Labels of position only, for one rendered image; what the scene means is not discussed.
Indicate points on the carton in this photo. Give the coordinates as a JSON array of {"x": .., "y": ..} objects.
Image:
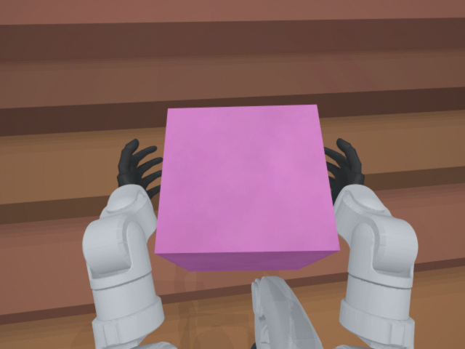
[{"x": 245, "y": 188}]

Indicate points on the robot left hand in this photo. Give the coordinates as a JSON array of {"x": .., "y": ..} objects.
[{"x": 130, "y": 173}]

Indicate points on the right robot thigh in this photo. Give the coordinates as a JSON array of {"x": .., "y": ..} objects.
[{"x": 287, "y": 323}]

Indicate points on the left robot forearm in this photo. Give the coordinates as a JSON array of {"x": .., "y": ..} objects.
[{"x": 118, "y": 264}]

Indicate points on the robot right hand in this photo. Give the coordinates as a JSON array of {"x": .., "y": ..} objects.
[{"x": 349, "y": 172}]

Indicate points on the right robot shin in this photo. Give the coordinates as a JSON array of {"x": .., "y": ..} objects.
[{"x": 261, "y": 332}]

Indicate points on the right robot forearm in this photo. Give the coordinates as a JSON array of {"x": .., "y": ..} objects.
[{"x": 382, "y": 253}]

